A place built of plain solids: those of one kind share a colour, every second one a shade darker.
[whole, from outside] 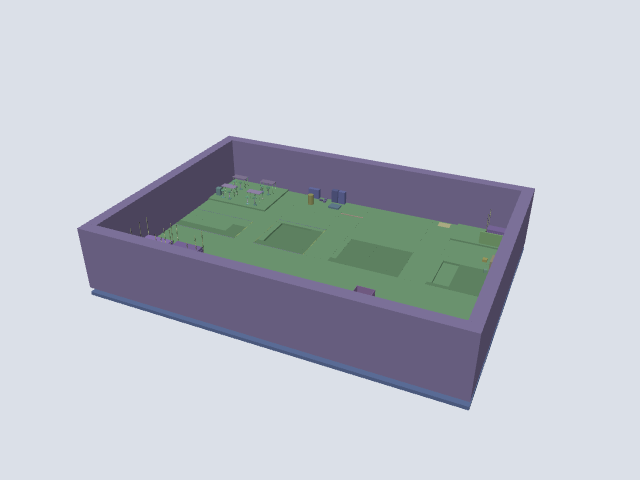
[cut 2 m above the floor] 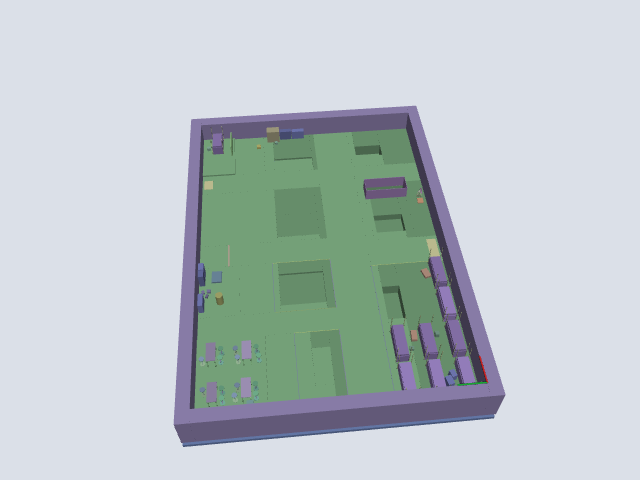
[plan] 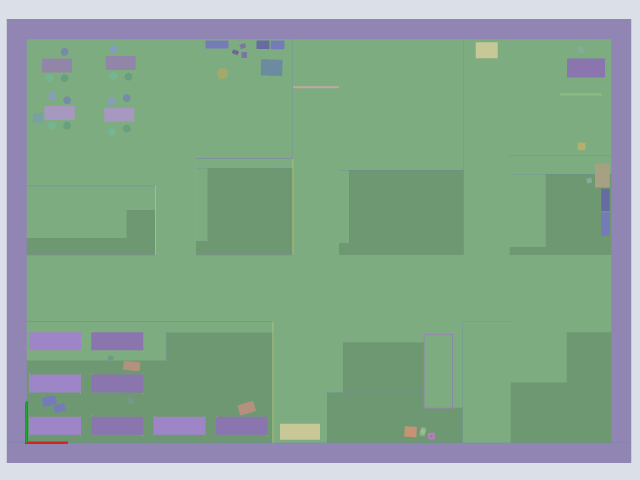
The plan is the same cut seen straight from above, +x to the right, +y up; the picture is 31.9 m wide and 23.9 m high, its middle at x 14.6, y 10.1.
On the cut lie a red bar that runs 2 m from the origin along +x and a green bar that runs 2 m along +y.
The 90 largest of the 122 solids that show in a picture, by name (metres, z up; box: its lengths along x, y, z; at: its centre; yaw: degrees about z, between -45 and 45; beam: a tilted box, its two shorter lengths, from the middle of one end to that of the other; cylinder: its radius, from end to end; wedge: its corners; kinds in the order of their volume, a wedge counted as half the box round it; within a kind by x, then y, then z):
{
 "floor_1": {"box": [1.9, 1.39, 1.32], "at": [0.95, 10.89, -0.66]},
 "floor_2": {"box": [6.4, 0.85, 1.32], "at": [3.2, 9.78, -0.66]},
 "floor_3": {"box": [6.4, 1.21, 1.32], "at": [3.2, 12.2, -0.66]},
 "floor_4": {"box": [6.4, 2.2, 1.0], "at": [3.2, 13.9, -0.5]},
 "floor_5": {"box": [6.4, 5.1, 1.15], "at": [3.2, 17.55, -0.42]},
 "floor_6": {"box": [3.07, 1.39, 1.32], "at": [3.44, 10.89, -0.66]},
 "floor_7": {"box": [6.95, 1.39, 1.32], "at": [3.48, 4.79, -0.66]},
 "floor_8": {"box": [1.43, 1.39, 1.32], "at": [5.68, 10.89, -0.66]},
 "floor_9": {"box": [12.25, 4.1, 1.32], "at": [6.12, 2.05, -0.66]},
 "floor_10": {"box": [12.25, 0.56, 1.32], "at": [6.12, 5.77, -0.66]},
 "floor_11": {"box": [2.0, 10.75, 1.0], "at": [7.4, 14.72, -0.5]},
 "floor_12": {"box": [3.07, 1.39, 0.35], "at": [8.48, 4.79, -1.15]},
 "floor_13": {"box": [0.6, 3.63, 1.32], "at": [8.7, 11.87, -0.66]},
 "floor_14": {"box": [3.07, 3.63, 1.14], "at": [10.54, 11.87, -0.75]},
 "floor_15": {"box": [4.85, 0.7, 1.32], "at": [10.82, 9.7, -0.66]},
 "floor_16": {"box": [4.85, 0.47, 1.32], "at": [10.82, 13.91, -0.66]},
 "floor_17": {"box": [4.85, 2.7, 1.0], "at": [10.82, 15.5, -0.5]},
 "floor_18": {"box": [4.85, 3.25, 1.0], "at": [10.82, 18.48, -0.5]},
 "floor_19": {"box": [2.23, 1.39, 1.32], "at": [11.13, 4.79, -0.66]},
 "floor_20": {"box": [1.18, 3.63, 1.32], "at": [12.66, 11.87, -0.66]},
 "floor_21": {"box": [2.7, 6.05, 1.0], "at": [13.6, 3.02, -0.5]},
 "floor_22": {"box": [2.3, 10.75, 1.0], "at": [14.4, 14.72, -0.5]},
 "floor_23": {"box": [29.1, 3.3, 1.0], "at": [14.55, 7.7, -0.5]},
 "floor_24": {"box": [0.8, 2.51, 1.32], "at": [15.35, 3.75, -0.66]},
 "floor_25": {"box": [0.5, 3.63, 1.32], "at": [15.8, 11.77, -0.66]},
 "floor_26": {"box": [1.95, 2.51, 0.68], "at": [16.73, 3.75, -0.98]},
 "floor_27": {"box": [2.51, 3.63, 1.32], "at": [17.3, 11.77, -0.66]},
 "floor_28": {"box": [4.85, 0.75, 1.32], "at": [17.38, 2.12, -0.66]},
 "floor_29": {"box": [4.85, 0.37, 1.32], "at": [17.38, 5.2, -0.66]},
 "floor_30": {"box": [6.75, 1.75, 1.32], "at": [18.32, 0.88, -0.66]},
 "floor_31": {"box": [6.75, 0.67, 1.32], "at": [18.32, 5.71, -0.66]},
 "floor_32": {"box": [6.2, 0.6, 1.32], "at": [18.65, 9.65, -0.66]},
 "floor_33": {"box": [6.2, 6.52, 1.32], "at": [18.65, 16.84, -0.66]},
 "floor_34": {"box": [2.1, 2.51, 1.32], "at": [18.75, 3.75, -0.66]},
 "floor_35": {"box": [3.19, 3.63, 1.32], "at": [20.16, 11.77, -0.66]},
 "floor_36": {"box": [1.39, 3.63, 0.32], "at": [20.5, 3.56, -1.16]},
 "floor_37": {"box": [0.51, 3.63, 1.32], "at": [21.45, 3.56, -0.66]},
 "floor_38": {"box": [2.4, 6.05, 1.0], "at": [22.9, 3.02, -0.5]},
 "floor_39": {"box": [2.3, 10.75, 1.0], "at": [22.9, 14.72, -0.5]},
 "floor_40": {"box": [0.4, 3.63, 1.32], "at": [24.25, 11.56, -0.66]},
 "floor_41": {"box": [1.4, 2.51, 1.32], "at": [24.8, 4.25, -0.66]},
 "floor_42": {"box": [1.39, 3.63, 1.14], "at": [25.14, 11.56, -0.75]},
 "floor_43": {"box": [1.39, 2.51, 0.21], "at": [26.2, 4.25, -1.22]},
 "floor_44": {"box": [5.05, 0.4, 1.32], "at": [26.57, 9.55, -0.66]},
 "floor_45": {"box": [5.05, 0.92, 1.32], "at": [26.57, 13.84, -0.66]},
 "floor_46": {"box": [5.05, 2.8, 1.0], "at": [26.57, 15.7, -0.5]},
 "floor_47": {"box": [5.05, 3.0, 1.15], "at": [26.57, 18.6, -0.42]},
 "floor_48": {"box": [5.0, 3.0, 1.32], "at": [26.6, 1.5, -0.66]},
 "floor_49": {"box": [5.0, 0.54, 1.32], "at": [26.6, 5.78, -0.66]},
 "floor_50": {"box": [3.26, 3.63, 1.32], "at": [27.47, 11.56, -0.66]},
 "floor_51": {"box": [2.21, 2.51, 1.32], "at": [28.0, 4.25, -0.66]},
 "wall_1": {"box": [1.0, 20.1, 5.5], "at": [-0.5, 10.05, 1.75]},
 "wall_2": {"box": [31.1, 1.0, 5.5], "at": [14.55, -0.5, 1.75]},
 "wall_3": {"box": [31.1, 1.0, 5.5], "at": [14.55, 20.6, 1.75]},
 "wall_4": {"box": [1.0, 20.1, 5.5], "at": [29.6, 10.05, 1.75]},
 "floor_base_1": {"box": [31.1, 22.1, 0.3], "at": [14.55, 10.05, -1.57]},
 "piece_1": {"box": [2.6, 0.9, 0.8], "at": [1.41, 0.85, 0.4]},
 "piece_2": {"box": [2.52, 0.82, 0.19], "at": [1.41, 0.85, 0.9]},
 "piece_3": {"box": [2.6, 0.9, 0.8], "at": [1.41, 2.96, 0.4]},
 "piece_4": {"box": [2.52, 0.82, 0.18], "at": [1.41, 2.96, 0.89]},
 "piece_5": {"box": [2.6, 0.9, 0.8], "at": [1.41, 5.05, 0.4]},
 "piece_6": {"box": [2.52, 0.82, 0.1], "at": [1.41, 5.05, 0.85]},
 "piece_7": {"box": [2.6, 0.9, 0.8], "at": [4.5, 0.85, 0.4]},
 "piece_8": {"box": [2.52, 0.82, 0.23], "at": [4.5, 0.85, 0.92]},
 "piece_9": {"box": [2.6, 0.9, 0.8], "at": [4.5, 2.96, 0.4]},
 "piece_10": {"box": [2.52, 0.82, 0.13], "at": [4.5, 2.96, 0.86]},
 "piece_11": {"box": [2.6, 0.9, 0.8], "at": [4.5, 5.05, 0.4]},
 "piece_12": {"box": [2.52, 0.82, 0.21], "at": [4.5, 5.05, 0.91]},
 "piece_13": {"box": [2.6, 0.9, 0.8], "at": [7.61, 0.85, 0.4]},
 "piece_14": {"box": [2.52, 0.82, 0.24], "at": [7.61, 0.85, 0.92]},
 "piece_15": {"box": [2.6, 0.9, 0.8], "at": [10.71, 0.85, 0.4]},
 "piece_16": {"box": [2.52, 0.82, 0.14], "at": [10.71, 0.85, 0.87]},
 "piece_17": {"box": [1.9, 0.95, 0.81], "at": [27.84, 18.67, 0.56]},
 "piece_18": {"box": [1.82, 0.87, 0.19], "at": [27.84, 18.67, 1.05]},
 "crate_stack_1": {"box": [0.69, 0.47, 0.65], "at": [1.12, 2.08, 0.33], "yaw": 14.0},
 "crate_stack_2": {"box": [0.55, 0.39, 0.63], "at": [1.64, 1.73, 0.32], "yaw": 15.1},
 "crate_stack_3": {"box": [1.15, 0.39, 0.97], "at": [9.47, 19.84, 0.48]},
 "crate_stack_4": {"box": [0.65, 0.42, 1.27], "at": [11.77, 19.82, 0.64]},
 "crate_stack_5": {"box": [0.68, 0.43, 1.26], "at": [12.49, 19.82, 0.63]},
 "crate_stack_6": {"box": [0.43, 1.18, 0.89], "at": [28.82, 10.89, 0.45]},
 "crate_stack_7": {"box": [0.43, 1.11, 0.96], "at": [28.82, 12.1, 0.48]},
 "pallet_load_1": {"box": [0.74, 1.2, 1.27], "at": [28.66, 13.31, 0.64]},
 "rail_1": {"box": [0.04, 3.63, 1.1], "at": [19.78, 3.56, 0.55]},
 "rail_2": {"box": [0.04, 3.63, 1.1], "at": [21.21, 3.56, 0.55]},
 "screenS_1": {"box": [2.1, 0.12, 1.16], "at": [27.59, 17.35, 0.73]},
 "barrel_1": {"cylinder": 0.28, "from": [9.75, 18.39, 0.0], "to": [9.75, 18.39, 1.0]},
 "bin_1": {"box": [0.48, 0.49, 0.75], "at": [0.57, 16.19, 0.53], "yaw": 2.2},
 "pallet_1": {"box": [1.07, 0.81, 0.16], "at": [12.19, 18.68, 0.08], "yaw": -1.5},
 "sack_1": {"box": [0.82, 0.44, 0.28], "at": [5.22, 3.83, 0.14], "yaw": -4.7},
 "low_mat_1": {"box": [2.0, 0.8, 0.06], "at": [13.6, 0.55, -0.02]}
}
